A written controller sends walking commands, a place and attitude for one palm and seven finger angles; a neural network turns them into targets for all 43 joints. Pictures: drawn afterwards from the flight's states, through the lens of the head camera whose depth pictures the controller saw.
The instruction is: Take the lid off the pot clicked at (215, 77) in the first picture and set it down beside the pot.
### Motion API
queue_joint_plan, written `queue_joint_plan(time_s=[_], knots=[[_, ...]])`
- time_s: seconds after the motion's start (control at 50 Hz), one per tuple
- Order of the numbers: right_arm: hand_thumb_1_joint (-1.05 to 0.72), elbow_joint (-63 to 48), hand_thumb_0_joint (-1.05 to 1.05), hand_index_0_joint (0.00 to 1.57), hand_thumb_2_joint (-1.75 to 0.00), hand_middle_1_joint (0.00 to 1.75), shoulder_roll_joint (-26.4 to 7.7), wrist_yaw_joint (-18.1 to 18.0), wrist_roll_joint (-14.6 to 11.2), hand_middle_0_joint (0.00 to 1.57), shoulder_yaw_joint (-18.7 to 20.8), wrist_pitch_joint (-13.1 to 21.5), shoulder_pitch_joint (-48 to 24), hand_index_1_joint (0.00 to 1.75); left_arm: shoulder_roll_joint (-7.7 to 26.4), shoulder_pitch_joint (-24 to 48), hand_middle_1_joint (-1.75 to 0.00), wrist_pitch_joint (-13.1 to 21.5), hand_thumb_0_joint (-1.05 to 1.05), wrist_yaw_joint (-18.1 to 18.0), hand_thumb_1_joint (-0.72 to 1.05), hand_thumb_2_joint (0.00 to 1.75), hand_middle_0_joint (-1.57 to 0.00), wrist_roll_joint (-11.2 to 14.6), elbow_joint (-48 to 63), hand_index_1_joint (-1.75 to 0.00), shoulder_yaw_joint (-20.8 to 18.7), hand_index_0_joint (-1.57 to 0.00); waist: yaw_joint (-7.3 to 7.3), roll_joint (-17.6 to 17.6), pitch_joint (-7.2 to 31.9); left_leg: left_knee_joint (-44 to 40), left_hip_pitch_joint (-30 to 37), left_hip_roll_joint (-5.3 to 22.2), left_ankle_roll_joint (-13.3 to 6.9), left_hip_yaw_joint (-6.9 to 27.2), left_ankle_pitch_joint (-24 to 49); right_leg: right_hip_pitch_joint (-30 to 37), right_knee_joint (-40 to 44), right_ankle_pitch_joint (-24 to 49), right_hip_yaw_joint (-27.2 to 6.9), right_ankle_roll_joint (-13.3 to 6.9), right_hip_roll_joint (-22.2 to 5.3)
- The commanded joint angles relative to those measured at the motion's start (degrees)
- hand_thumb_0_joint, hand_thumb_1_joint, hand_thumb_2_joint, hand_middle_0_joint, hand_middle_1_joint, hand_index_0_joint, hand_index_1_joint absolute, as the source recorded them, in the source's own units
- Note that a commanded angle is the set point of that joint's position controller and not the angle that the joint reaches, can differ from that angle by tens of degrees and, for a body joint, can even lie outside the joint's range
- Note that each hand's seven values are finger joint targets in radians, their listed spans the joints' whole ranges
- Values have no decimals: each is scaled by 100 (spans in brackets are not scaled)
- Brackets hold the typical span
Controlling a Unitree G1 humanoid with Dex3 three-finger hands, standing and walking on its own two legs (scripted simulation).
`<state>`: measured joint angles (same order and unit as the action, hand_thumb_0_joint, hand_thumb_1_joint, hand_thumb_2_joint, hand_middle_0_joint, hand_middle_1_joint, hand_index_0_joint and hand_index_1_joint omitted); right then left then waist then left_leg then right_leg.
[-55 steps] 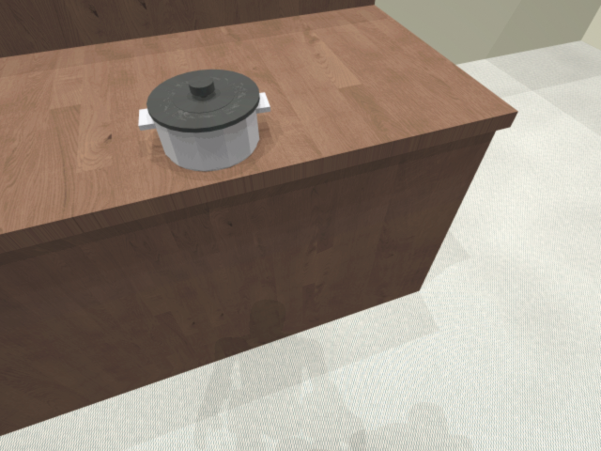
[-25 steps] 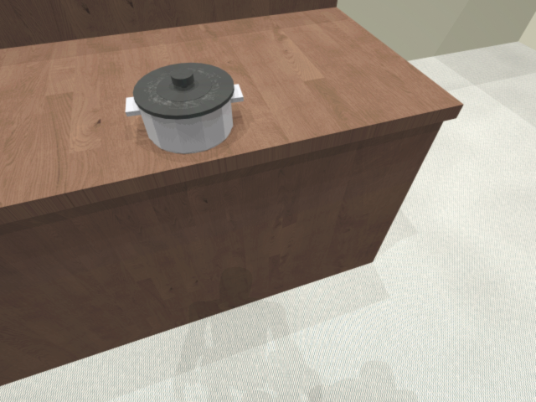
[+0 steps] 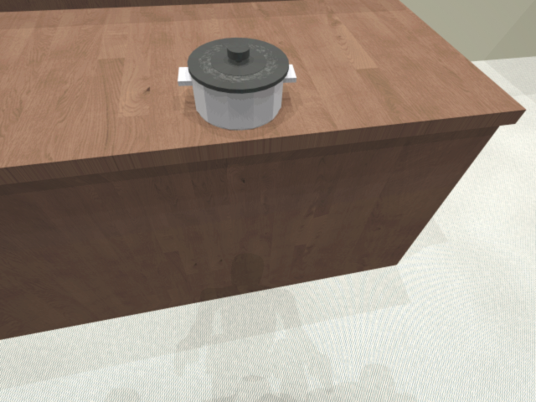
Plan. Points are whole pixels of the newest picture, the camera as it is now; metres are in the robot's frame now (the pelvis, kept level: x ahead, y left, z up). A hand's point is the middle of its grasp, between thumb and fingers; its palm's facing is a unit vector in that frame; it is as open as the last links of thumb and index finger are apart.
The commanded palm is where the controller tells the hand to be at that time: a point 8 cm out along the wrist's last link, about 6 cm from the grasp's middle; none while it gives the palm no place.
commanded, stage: turn to face it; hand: left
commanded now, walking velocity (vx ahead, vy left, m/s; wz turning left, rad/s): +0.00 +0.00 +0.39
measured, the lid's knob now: (238, 51) +0.68 +0.10 +0.17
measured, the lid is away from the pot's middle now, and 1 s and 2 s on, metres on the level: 0.00 0.00 0.00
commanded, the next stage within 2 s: take the last steps up to it in 0.30 s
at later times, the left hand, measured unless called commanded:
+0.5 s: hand out of the picture +0.01 +0.15 -0.14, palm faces +0.22 -0.94 -0.27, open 7.4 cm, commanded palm none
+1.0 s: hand (204, 396) +0.15 +0.11 -0.16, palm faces +0.15 -0.97 -0.21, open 7.4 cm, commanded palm none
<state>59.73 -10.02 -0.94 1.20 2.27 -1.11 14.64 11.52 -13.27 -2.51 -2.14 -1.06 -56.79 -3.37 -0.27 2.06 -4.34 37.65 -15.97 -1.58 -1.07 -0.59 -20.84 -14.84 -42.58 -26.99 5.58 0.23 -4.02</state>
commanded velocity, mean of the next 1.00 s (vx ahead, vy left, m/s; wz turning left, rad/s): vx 0.15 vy -0.08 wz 0.08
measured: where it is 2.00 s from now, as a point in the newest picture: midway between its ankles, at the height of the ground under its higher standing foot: outside the picture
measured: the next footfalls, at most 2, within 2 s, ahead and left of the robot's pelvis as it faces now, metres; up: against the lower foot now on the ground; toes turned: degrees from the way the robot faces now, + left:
right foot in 0.30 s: +0.05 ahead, -0.15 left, +0.00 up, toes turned +8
left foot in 0.62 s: +0.01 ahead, +0.07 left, +0.00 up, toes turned +15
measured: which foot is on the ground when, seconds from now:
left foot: down 0.00-0.30, up 0.32-0.60, down 0.62-1.00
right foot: up 0.00-0.28, down 0.30-0.62, up 0.64-0.98, down 1.00-1.00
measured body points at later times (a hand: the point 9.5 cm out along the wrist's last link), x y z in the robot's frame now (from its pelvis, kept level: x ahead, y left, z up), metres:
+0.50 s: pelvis -0.01 -0.05 +0.02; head +0.03 -0.06 +0.46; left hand +0.00 +0.20 -0.12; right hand +0.11 -0.30 -0.14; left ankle -0.04 +0.08 -0.66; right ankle +0.01 -0.16 -0.72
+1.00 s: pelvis +0.13 -0.09 +0.00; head +0.17 -0.09 +0.45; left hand +0.15 +0.17 -0.14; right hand +0.09 -0.32 -0.15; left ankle -0.02 +0.06 -0.72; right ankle +0.23 -0.20 -0.73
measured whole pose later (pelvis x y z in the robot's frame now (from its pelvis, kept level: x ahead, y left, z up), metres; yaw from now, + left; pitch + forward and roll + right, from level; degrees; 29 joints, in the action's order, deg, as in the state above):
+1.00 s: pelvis +0.13 -0.09 +0.00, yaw +10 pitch +1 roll +2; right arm 63.4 -8.8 -1.2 2.0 2.2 2.8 23.0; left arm 12.4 -11.8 0.4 2.7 -1.4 -55.9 -3.6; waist -2.3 1.0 -4.2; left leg 29.0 -4.0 6.0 3.7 -4.1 -25.0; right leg -25.6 -34.5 -12.1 4.1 -1.5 -5.6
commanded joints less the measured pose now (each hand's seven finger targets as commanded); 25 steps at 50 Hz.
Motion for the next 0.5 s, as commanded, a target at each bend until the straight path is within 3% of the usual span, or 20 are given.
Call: queue_joint_plan(time_s=[0.0, 0.02, 0.06, 0.08, 0.16, 0.18, 0.22, 0.24, 0.26, 0.28, 0.3, 0.32, 0.34, 0.38, 0.42, 0.48], knots=[[-90, -250, 0, 20, -90, 30, -1152, -115, 18, 20, 232, 112, 960, 30, 518, 522, -30, 95, 0, -47, 90, 90, -20, 30, 777, -30, -102, -20, -324, -954, 302, -1775, 972, 2064, -1405, 3022, 3270, -1833, -2158, -814, -777, 27, 109], [-90, -351, 0, 20, -90, 30, -1118, -114, 20, 20, 214, 114, 658, 30, 492, 503, -30, 107, 0, -7, 90, 90, -20, 31, 740, -30, -91, -20, -212, -766, 394, -1775, 939, 1829, -1262, 2689, 3069, -1785, -2220, -392, -845, 61, 84], [-90, -524, 0, 20, -90, 30, -1109, -109, 1, 20, 194, 120, 257, 30, 470, 400, -30, 106, 0, 64, 90, 90, -20, 59, 720, -30, -91, -20, -70, -915, 484, -1856, 702, 1468, -1027, 2084, 2805, -1440, -1908, -23, -735, 155, 98], [-90, -576, 0, 20, -90, 30, -1102, -97, -6, 20, 182, 107, 158, 30, 479, 381, -30, 83, 0, 88, 90, 90, -20, 67, 713, -30, -85, -20, -39, -961, 464, -1946, 545, 1351, -969, 1951, 2516, -1262, -1692, 55, -677, 174, 130], [-90, -711, 0, 20, -90, 30, -1246, -69, 31, 20, 249, 38, 46, 30, 454, 378, -30, 84, 0, 107, 90, 90, -20, 91, 824, -30, -71, -20, -82, -1208, 487, -1836, 472, 1235, -896, 1934, 2454, -728, -359, 2, -541, 184, 294], [-90, -744, 0, 20, -90, 30, -1265, -58, 32, 20, 257, 17, 46, 30, 482, 286, -30, 99, 0, 106, 90, 90, -20, 92, 822, -30, -74, -20, -71, -1122, 543, -1759, 447, 1213, -855, 1971, 2425, -513, -57, 95, -498, 169, 367], [-90, -781, 0, 20, -90, 30, -1266, -47, 4, 20, 290, -13, -21, 30, 520, -18, -30, 157, 0, 97, 90, 90, -20, 95, 749, -30, -98, -20, 85, -826, 672, -1308, 150, 976, -615, 1810, 2279, 266, 1113, 866, -425, 184, 460], [-90, -819, 0, 20, -90, 30, -1129, -31, -41, 20, 277, -14, -71, 30, 685, -215, -30, 201, 0, 67, 90, 90, -20, 72, 718, -30, -142, -20, 202, -408, 695, -843, -309, 710, -371, 1587, 1729, 888, 1914, 1434, -623, 184, 231], [-90, -910, 0, 20, -90, 30, -768, -6, -100, 20, 221, -7, -20, 30, 1161, -352, -30, 248, 0, 14, 90, 90, -20, -12, 705, -30, -232, -20, 208, 916, 662, 148, -1289, 68, -8, 829, 462, 1506, 2392, 1676, -1935, -165, -924], [-90, -1061, 0, 20, -90, 30, -691, -2, -61, 20, 228, -49, -174, 30, 1542, -451, -30, 238, 0, 16, 90, 90, -20, -28, 831, -30, -287, -20, 348, 1250, 434, 1369, -1615, -198, 182, 393, -1226, 969, 2774, 1934, -2985, -880, -2096], [-90, -1051, 0, 20, -90, 30, -841, 10, -16, 20, 286, -104, -285, 30, 1441, -384, -30, 211, 0, 2, 90, 90, -20, -22, 874, -30, -268, -20, 320, 736, 353, 2264, -1580, -13, 131, 626, -1228, 437, 2767, 1306, -2866, -1142, -2017], [-90, -989, 0, 20, -90, 30, -826, 41, -10, 20, 289, -134, -330, 30, 1286, -148, -30, 211, 0, -4, 90, 90, -20, -10, 896, -30, -258, -20, 192, 1021, 136, 2763, -1717, 94, 106, 628, -1014, 223, 2787, 1190, -2691, -1100, -1684], [-90, -899, 0, 20, -90, 30, -882, 69, 1, 20, 293, -135, -200, 30, 1110, 127, -30, 219, 0, 1, 90, 90, -20, -10, 942, -30, -205, -20, 23, 1014, 38, 3014, -1697, 176, 138, 545, -738, 159, 2686, 1433, -2212, -1053, -1445], [-90, -794, 0, 20, -90, 30, -775, 95, -31, 20, 266, -115, -64, 30, 936, 246, -30, 252, 0, 0, 90, 90, -20, -40, 972, -30, -161, -20, -89, 909, 173, 2811, -1363, 182, 220, 262, -513, 209, 2441, 2401, -1545, -1046, -1195], [-90, -777, 0, 20, -90, 30, -626, 105, -22, 20, 184, -58, -240, 30, 907, -144, -30, 300, 0, 31, 90, 90, -20, -66, 793, -30, -133, -20, 73, 895, 259, 1951, -1114, 183, 201, 22, -515, 514, 2490, 2227, -1398, -1032, -1059], [-90, -774, 0, 20, -90, 30, -453, 139, -11, 20, 117, 85, -468, 30, 1000, -663, -30, 319, 0, 103, 90, 90, -20, -85, 483, -30, -106, -20, 267, 806, 219, 578, -519, 96, 44, -313, -489, 481, 2672, 1007, -1524, -1092, -1031]])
